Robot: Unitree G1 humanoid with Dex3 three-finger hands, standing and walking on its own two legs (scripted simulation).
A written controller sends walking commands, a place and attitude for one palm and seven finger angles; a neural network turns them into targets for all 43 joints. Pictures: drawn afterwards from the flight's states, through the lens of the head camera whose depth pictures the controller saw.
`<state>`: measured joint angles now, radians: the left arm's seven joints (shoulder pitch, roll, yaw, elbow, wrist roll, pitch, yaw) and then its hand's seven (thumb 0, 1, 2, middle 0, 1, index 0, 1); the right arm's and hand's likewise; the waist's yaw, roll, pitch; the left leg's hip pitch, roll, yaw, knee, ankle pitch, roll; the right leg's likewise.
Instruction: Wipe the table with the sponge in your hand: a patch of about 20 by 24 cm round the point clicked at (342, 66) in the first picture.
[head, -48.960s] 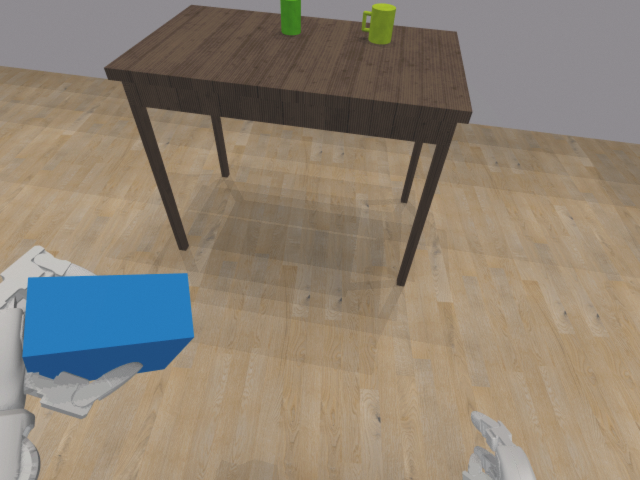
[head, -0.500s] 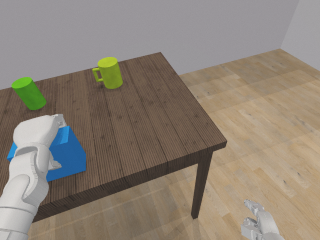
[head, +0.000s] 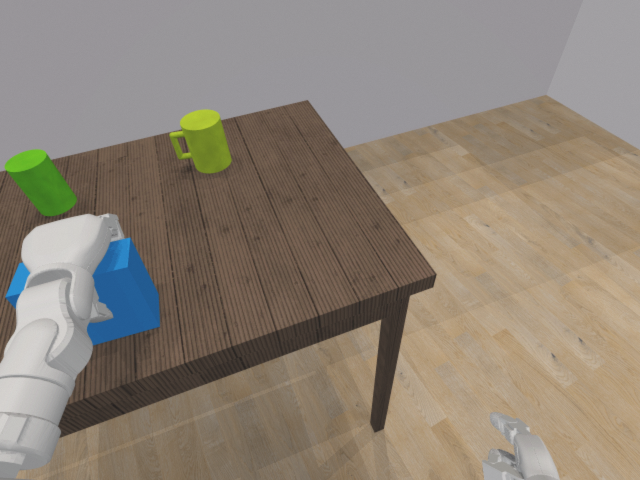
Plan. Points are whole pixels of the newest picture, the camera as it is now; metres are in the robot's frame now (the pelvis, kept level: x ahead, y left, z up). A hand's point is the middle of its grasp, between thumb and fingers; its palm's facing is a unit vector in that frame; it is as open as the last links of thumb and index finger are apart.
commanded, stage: wipe forward along the first lane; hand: left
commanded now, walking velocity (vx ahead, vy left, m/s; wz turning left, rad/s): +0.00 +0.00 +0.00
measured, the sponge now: (99, 306) +0.30 +0.35 +0.05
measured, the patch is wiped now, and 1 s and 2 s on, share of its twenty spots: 0.00 0.15 0.25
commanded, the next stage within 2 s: slide across to the middle lane in 1.44 s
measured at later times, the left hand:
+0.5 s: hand (93, 244) +0.37 +0.36 +0.10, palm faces -0.12 -0.01 -0.99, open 10.4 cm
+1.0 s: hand (95, 216) +0.42 +0.39 +0.10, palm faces -0.14 +0.01 -0.99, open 10.4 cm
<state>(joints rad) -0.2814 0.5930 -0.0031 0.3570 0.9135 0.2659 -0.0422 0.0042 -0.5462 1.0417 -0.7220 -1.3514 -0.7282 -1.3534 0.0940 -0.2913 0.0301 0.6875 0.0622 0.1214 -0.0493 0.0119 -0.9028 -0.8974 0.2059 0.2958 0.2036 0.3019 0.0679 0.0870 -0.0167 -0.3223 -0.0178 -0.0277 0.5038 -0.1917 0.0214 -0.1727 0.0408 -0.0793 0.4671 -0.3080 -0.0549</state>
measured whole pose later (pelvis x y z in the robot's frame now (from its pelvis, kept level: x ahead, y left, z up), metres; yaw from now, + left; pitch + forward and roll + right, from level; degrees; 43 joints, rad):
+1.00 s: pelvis +0.01 +0.02 -0.01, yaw -1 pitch +10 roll -2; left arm -0.75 0.75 0.07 1.00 1.02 0.03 0.01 0.01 -0.57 1.05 -0.74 -1.33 -0.75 -1.34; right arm 0.26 -0.31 -0.01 0.72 0.07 0.17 -0.02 0.01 -0.90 -0.90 0.21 0.30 0.20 0.30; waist -0.02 0.06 -0.08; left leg -0.56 -0.01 -0.01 0.62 -0.24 0.04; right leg -0.39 0.05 -0.06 0.54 -0.33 -0.03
